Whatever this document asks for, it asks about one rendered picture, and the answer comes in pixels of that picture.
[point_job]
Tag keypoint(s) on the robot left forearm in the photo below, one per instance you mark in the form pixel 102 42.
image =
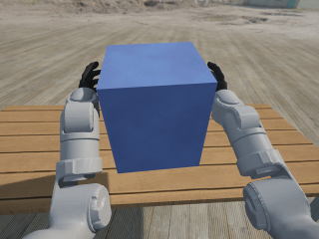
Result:
pixel 79 140

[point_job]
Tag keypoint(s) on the right robot hand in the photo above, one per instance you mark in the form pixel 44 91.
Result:
pixel 219 76

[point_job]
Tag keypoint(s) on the carton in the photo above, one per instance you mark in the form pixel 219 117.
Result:
pixel 156 101

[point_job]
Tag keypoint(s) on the right robot upper arm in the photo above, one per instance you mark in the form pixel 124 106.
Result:
pixel 277 206

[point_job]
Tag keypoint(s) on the left robot upper arm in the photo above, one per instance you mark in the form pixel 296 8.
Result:
pixel 77 212

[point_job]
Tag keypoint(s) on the robot right forearm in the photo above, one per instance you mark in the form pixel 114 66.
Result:
pixel 254 152

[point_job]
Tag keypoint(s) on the table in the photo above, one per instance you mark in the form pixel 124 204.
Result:
pixel 30 149

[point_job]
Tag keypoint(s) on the left robot hand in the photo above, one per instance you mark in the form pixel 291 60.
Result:
pixel 87 80

